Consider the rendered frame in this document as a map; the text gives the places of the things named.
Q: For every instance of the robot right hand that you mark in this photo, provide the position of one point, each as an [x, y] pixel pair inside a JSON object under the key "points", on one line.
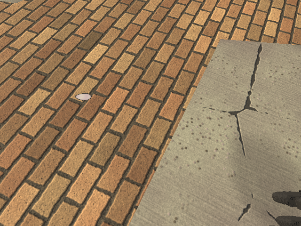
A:
{"points": [[292, 199]]}

